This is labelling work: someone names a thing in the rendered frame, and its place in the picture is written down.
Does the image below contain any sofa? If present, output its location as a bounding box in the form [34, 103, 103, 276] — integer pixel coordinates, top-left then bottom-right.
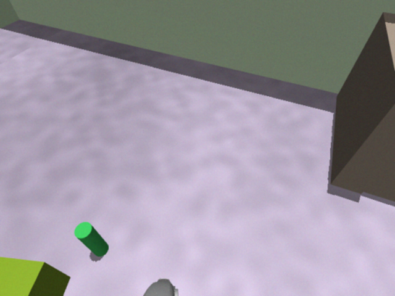
[331, 12, 395, 202]

